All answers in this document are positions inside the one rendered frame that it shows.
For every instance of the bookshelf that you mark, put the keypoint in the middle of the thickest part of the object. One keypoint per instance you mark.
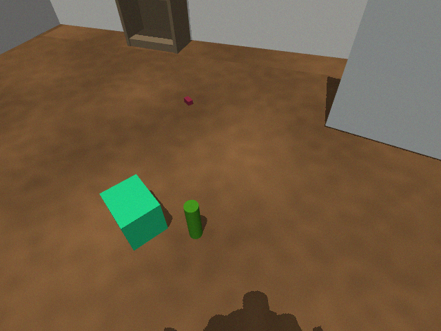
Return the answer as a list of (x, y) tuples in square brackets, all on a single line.
[(155, 24)]

